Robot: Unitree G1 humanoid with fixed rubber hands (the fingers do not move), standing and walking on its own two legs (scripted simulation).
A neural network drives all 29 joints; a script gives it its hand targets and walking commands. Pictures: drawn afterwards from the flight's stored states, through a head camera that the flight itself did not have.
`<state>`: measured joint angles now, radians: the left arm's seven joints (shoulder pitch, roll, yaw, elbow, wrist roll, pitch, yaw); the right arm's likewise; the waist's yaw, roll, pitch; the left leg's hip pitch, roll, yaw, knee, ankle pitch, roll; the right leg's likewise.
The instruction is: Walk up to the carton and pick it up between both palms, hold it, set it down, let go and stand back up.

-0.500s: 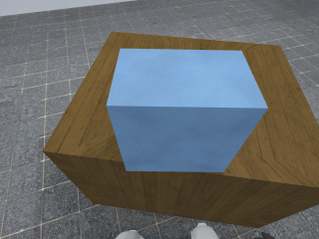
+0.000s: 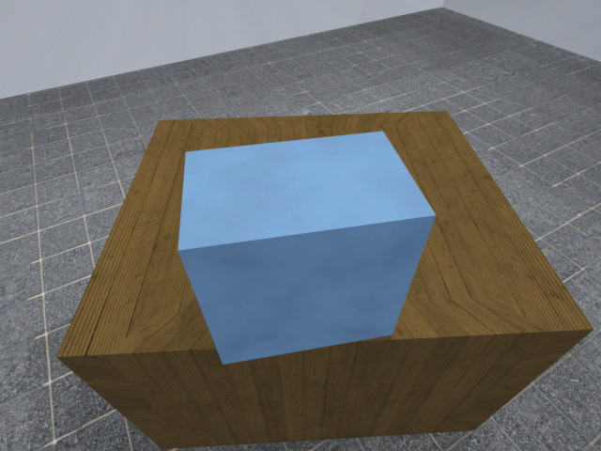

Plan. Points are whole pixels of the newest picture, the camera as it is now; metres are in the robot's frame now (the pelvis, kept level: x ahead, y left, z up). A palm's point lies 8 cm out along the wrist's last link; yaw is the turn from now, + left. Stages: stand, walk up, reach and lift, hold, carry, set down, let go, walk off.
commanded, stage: walk up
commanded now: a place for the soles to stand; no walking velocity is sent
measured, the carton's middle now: (299, 252) +0.42 +0.02 +0.02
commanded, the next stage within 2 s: none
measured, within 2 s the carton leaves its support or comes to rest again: neither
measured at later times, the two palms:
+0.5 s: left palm out of the picture +0.11 +0.19 -0.12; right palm out of the picture +0.02 -0.32 -0.13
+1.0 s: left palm out of the picture +0.04 +0.15 -0.13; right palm out of the picture +0.10 -0.36 -0.12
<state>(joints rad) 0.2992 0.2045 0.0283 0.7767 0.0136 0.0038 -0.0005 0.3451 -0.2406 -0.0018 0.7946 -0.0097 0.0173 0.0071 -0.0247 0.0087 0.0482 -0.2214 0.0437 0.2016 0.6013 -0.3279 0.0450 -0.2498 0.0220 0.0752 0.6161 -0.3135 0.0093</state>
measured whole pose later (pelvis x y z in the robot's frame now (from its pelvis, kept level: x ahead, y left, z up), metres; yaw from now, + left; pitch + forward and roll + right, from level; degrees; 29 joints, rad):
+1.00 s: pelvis +0.00 -0.11 -0.01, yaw +8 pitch -3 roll +0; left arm 0.24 0.26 0.02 0.83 0.01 0.04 -0.01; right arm 0.32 -0.22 -0.04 0.76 0.00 0.02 -0.01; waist 0.01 -0.03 0.08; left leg -0.29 0.00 -0.04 0.71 -0.36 -0.01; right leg -0.31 -0.02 -0.18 0.68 -0.30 -0.06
